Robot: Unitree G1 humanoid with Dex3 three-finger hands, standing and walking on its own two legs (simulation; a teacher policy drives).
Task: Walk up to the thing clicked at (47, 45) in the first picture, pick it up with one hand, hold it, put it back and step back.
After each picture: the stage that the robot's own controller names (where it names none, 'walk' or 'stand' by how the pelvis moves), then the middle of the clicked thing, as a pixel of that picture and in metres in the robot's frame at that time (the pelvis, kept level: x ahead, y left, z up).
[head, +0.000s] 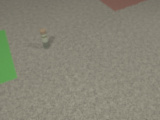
stand; (44, 39) +1.37 +0.46 -0.65
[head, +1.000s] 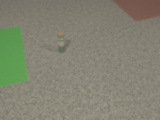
walk; (61, 42) +1.28 +0.21 -0.64
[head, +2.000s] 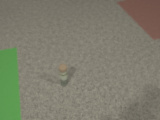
walk; (63, 75) +0.81 +0.16 -0.64
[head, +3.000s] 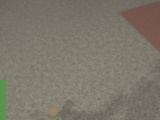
stand; (56, 117) +0.45 +0.23 -0.62
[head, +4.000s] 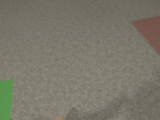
stand; out of the picture +0.41 +0.20 -0.65
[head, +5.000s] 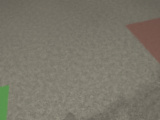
stand; out of the picture +0.39 +0.22 -0.66
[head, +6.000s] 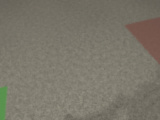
stand; out of the picture +0.38 +0.23 -0.66
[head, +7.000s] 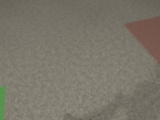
stand; out of the picture +0.37 +0.23 -0.66
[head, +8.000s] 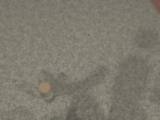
go down; (47, 93) +0.42 +0.22 -0.51
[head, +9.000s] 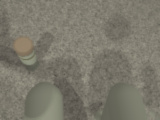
go down; (28, 56) +0.46 +0.25 -0.27
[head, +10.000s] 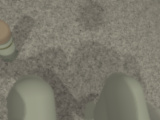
close in; (4, 44) +0.45 +0.27 -0.21
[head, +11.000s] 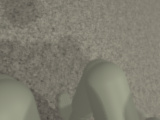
close; out of the picture +0.44 +0.31 -0.16
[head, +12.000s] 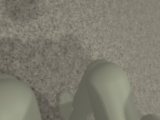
lift; out of the picture +0.42 +0.30 -0.16
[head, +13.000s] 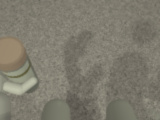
lift; (20, 71) +0.34 +0.21 +0.01
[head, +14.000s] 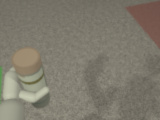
hold; (34, 82) +0.33 +0.18 +0.04
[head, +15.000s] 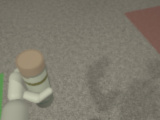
hold; (38, 83) +0.33 +0.17 +0.04
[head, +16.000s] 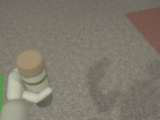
hold; (38, 83) +0.33 +0.17 +0.05
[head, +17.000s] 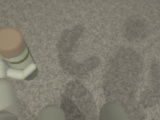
crouch; (21, 59) +0.41 +0.21 -0.03
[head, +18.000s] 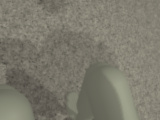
lower; out of the picture +0.47 +0.30 -0.14
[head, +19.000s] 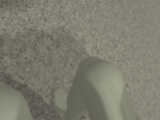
lower; out of the picture +0.45 +0.32 -0.17
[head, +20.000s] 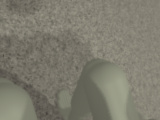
lower; out of the picture +0.44 +0.32 -0.16
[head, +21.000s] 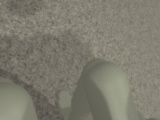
lower; out of the picture +0.43 +0.32 -0.16
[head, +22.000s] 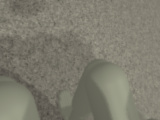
rest; out of the picture +0.43 +0.32 -0.16
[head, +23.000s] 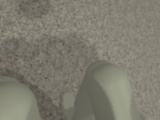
open; out of the picture +0.43 +0.31 -0.17
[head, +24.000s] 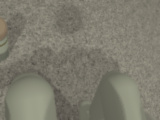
stand; out of the picture +0.44 +0.29 -0.20
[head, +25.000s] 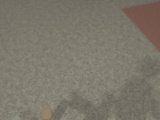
stand; out of the picture +0.40 +0.21 -0.57
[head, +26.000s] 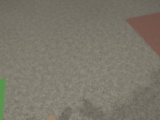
stand; out of the picture +0.41 +0.22 -0.60
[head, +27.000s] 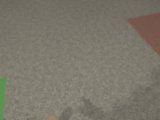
stand; out of the picture +0.40 +0.21 -0.60
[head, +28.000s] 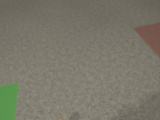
stand; out of the picture +0.42 +0.20 -0.65
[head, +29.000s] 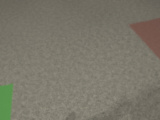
stand; out of the picture +0.39 +0.22 -0.66
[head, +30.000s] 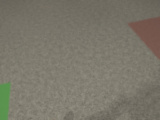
stand; out of the picture +0.39 +0.23 -0.66
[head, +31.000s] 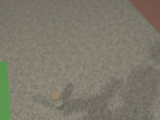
walk; (58, 101) +0.47 +0.22 -0.63
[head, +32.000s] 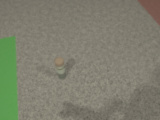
walk; (60, 69) +0.74 +0.20 -0.62
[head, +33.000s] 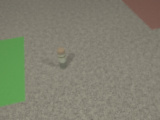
stand; (62, 58) +1.02 +0.26 -0.64
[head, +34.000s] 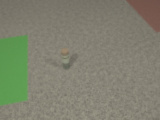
stand; (65, 59) +1.01 +0.21 -0.65
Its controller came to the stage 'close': yes
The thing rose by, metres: 0.68
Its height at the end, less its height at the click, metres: +0.00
